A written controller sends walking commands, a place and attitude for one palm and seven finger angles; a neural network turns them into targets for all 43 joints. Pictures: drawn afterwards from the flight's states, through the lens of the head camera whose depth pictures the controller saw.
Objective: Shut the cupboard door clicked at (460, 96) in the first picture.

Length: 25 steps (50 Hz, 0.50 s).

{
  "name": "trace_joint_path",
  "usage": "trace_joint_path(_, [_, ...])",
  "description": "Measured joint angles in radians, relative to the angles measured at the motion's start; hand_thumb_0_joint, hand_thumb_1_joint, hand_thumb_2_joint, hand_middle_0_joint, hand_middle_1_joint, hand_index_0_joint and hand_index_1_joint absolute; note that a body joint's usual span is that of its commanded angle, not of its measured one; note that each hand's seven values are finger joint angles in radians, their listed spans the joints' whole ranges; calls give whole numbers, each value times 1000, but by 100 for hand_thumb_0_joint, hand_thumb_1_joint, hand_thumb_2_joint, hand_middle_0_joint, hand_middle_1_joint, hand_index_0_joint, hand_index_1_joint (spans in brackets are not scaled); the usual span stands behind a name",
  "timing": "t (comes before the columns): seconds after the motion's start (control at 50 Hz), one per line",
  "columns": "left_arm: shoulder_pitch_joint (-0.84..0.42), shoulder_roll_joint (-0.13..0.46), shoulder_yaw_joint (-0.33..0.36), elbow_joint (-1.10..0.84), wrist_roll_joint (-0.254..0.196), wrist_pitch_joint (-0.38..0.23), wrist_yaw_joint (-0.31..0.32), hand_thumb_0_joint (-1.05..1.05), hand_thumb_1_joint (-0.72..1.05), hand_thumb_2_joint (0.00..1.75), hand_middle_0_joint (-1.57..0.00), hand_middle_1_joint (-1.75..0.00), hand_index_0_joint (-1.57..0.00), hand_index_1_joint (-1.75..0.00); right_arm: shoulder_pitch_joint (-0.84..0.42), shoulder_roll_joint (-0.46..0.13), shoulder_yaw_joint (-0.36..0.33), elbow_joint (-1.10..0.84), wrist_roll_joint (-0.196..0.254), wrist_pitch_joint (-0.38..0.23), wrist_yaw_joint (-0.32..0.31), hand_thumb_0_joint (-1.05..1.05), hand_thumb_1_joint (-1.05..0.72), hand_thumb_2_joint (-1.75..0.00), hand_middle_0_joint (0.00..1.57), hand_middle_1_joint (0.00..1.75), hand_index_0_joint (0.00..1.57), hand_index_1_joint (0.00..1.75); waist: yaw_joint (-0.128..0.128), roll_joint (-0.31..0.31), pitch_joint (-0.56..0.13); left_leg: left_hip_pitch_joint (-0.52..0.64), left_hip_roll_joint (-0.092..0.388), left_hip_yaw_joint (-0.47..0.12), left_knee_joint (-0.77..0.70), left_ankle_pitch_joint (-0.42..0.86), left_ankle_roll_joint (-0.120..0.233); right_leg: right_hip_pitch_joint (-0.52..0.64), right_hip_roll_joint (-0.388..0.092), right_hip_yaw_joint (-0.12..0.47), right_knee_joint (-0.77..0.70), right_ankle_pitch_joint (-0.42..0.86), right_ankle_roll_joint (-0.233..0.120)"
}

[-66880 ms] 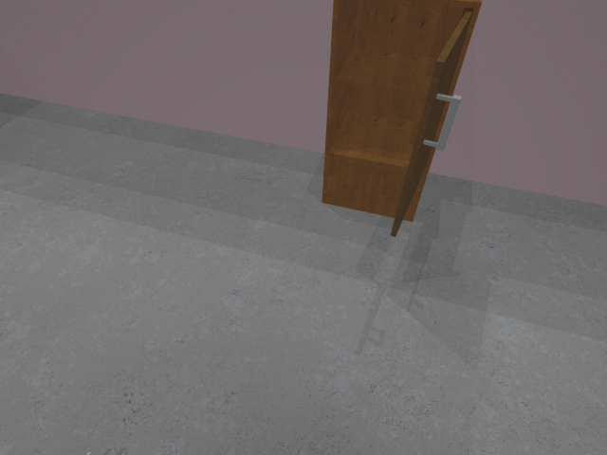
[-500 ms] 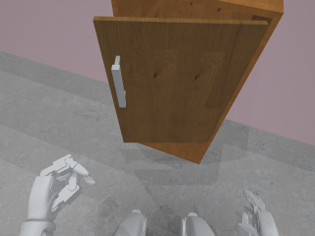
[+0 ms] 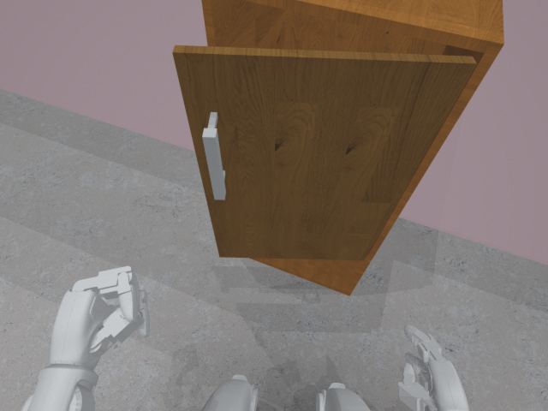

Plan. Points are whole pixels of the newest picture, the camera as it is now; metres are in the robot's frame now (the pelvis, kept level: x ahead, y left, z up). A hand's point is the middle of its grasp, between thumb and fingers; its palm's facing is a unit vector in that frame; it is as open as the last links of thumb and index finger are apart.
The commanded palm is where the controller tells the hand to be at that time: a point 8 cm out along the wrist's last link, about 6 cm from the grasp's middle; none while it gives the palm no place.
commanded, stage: raise the hand and make a fist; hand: left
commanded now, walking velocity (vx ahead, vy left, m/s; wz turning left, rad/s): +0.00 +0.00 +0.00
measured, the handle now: (216, 158) +0.49 +0.14 +0.06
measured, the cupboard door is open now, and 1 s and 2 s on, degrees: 21 21 21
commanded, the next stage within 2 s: bring the fist close to the handle in 0.38 s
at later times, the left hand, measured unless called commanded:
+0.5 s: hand (155, 317) +0.22 +0.17 +0.06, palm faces +0.07 -1.00 -0.04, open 3.1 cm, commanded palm +0.21 +0.22 +0.06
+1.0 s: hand (194, 256) +0.31 +0.14 +0.06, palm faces +0.06 -1.00 -0.02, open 3.1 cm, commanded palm +0.29 +0.19 +0.06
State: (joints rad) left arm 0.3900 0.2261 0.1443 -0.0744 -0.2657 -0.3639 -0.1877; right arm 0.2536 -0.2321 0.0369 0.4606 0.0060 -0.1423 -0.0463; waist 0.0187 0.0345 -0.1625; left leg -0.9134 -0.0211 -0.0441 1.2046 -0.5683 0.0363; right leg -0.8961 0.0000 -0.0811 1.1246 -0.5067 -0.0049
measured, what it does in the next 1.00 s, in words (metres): stands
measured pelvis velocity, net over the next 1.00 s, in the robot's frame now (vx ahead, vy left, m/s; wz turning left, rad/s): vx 0.00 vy -0.02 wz -0.01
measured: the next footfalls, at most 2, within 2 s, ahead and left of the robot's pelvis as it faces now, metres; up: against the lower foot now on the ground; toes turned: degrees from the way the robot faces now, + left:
none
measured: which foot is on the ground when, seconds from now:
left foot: down 0.00-1.00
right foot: down 0.00-1.00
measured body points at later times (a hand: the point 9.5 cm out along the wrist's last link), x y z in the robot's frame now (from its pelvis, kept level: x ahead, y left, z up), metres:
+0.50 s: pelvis +0.00 -0.02 +0.00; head +0.06 -0.02 +0.45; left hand +0.21 +0.22 +0.06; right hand +0.18 -0.25 -0.07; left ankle +0.01 +0.09 -0.65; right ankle +0.02 -0.13 -0.65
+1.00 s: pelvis +0.00 -0.02 +0.01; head +0.06 -0.02 +0.45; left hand +0.30 +0.20 +0.06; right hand +0.15 -0.26 -0.09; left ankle +0.01 +0.09 -0.65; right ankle +0.02 -0.13 -0.65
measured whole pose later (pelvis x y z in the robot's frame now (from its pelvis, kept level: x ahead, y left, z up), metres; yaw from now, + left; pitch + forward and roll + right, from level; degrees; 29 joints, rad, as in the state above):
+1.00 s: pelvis +0.00 -0.02 +0.01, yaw +0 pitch +16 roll -1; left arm 0.03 0.18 0.11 0.23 -0.19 -0.37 -0.07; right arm 0.26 -0.24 0.02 0.53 0.00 -0.10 -0.03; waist -0.02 0.03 -0.16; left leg -0.88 -0.01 -0.02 1.14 -0.54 0.01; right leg -0.90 0.01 -0.06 1.11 -0.49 -0.03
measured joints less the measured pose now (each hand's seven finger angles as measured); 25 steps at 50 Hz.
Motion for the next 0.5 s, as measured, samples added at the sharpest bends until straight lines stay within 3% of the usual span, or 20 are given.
trace_joint_path(0.22, [-2,-6,4,30,-5,-14,8,1,90,90,-130,-150,-130,-150,20,-17,-23,12,4,11,-3,1,-90,-90,21,30,20,30,-16,-2,-3,14,5,9,-19,5,-9,2,5,9,-2,0,-9])
trace_joint_path(0.5, [-1,-13,-5,46,1,-39,13,1,90,90,-130,-150,-130,-150,-3,-10,-17,11,4,13,-1,1,-90,-90,21,30,20,30,-11,0,-8,16,9,2,-18,9,-22,-1,8,3,9,-3,-23])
